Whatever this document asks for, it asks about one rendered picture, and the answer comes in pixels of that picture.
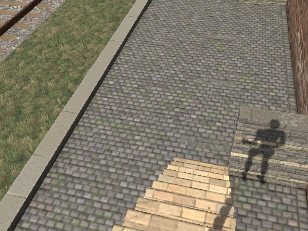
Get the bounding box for stairs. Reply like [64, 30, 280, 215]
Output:
[112, 157, 236, 231]

